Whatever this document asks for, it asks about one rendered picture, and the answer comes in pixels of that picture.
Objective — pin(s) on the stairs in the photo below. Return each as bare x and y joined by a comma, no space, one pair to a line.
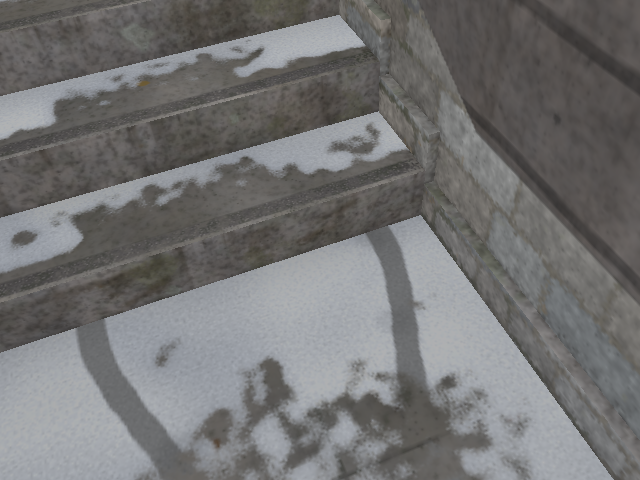
152,147

